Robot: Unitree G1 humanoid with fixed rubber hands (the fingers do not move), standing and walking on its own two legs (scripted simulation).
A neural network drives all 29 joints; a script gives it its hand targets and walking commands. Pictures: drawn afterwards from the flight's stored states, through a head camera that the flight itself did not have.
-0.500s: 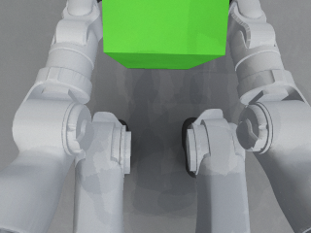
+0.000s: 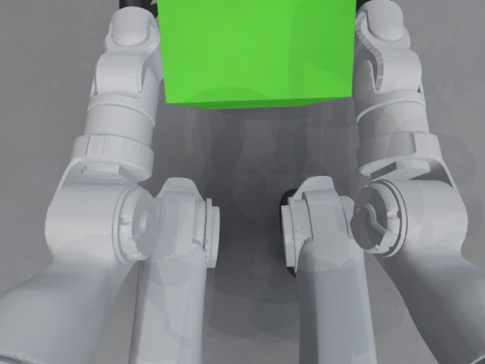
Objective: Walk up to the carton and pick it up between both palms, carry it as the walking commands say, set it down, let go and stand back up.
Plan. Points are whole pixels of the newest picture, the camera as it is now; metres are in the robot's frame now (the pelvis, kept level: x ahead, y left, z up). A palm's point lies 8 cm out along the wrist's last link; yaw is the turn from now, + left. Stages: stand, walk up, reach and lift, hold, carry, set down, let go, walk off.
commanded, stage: reach and lift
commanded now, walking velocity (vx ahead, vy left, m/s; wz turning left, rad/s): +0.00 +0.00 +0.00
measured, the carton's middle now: (253, 22) +0.54 -0.01 -0.20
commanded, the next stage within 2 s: none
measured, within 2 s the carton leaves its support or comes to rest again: neither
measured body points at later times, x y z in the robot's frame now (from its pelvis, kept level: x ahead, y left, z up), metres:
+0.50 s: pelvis -0.02 +0.00 +0.04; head +0.34 +0.01 +0.30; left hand +0.54 +0.13 -0.10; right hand +0.54 -0.15 -0.08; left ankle +0.12 +0.13 -0.34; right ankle +0.12 -0.13 -0.34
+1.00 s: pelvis -0.03 +0.00 +0.08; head +0.32 +0.00 +0.36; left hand +0.52 +0.13 -0.04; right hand +0.53 -0.15 -0.02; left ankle +0.12 +0.13 -0.34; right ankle +0.12 -0.13 -0.34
